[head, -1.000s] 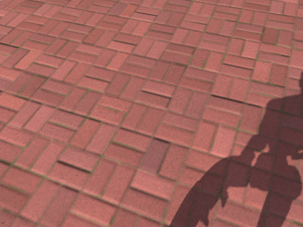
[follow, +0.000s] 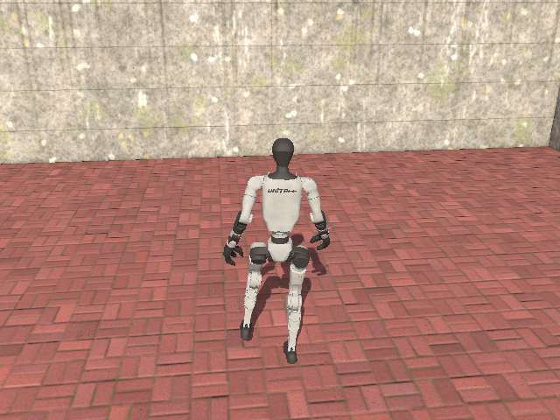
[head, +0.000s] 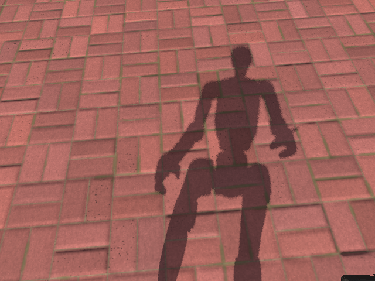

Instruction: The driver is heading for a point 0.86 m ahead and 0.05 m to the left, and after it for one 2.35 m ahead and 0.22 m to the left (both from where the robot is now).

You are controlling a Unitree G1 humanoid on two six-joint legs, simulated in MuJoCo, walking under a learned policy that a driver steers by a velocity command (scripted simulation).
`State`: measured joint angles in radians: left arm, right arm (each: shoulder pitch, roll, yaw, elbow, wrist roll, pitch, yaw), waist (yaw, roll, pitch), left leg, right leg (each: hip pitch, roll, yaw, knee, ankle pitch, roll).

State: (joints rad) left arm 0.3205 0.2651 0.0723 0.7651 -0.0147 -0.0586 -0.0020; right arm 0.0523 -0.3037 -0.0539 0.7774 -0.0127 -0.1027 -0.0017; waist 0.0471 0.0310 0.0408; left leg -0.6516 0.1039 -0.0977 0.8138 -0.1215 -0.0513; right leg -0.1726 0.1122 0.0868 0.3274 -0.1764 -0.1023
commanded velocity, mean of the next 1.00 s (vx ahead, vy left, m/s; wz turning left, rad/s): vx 0.50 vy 0.00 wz -0.12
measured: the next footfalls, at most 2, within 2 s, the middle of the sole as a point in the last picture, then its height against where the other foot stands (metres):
left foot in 0.20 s outside the picture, level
right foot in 0.68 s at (259, 265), level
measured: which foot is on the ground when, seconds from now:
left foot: up 0.00-0.18, down 0.20-0.70, up 0.72-1.00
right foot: down 0.00-0.22, up 0.24-0.66, down 0.68-1.00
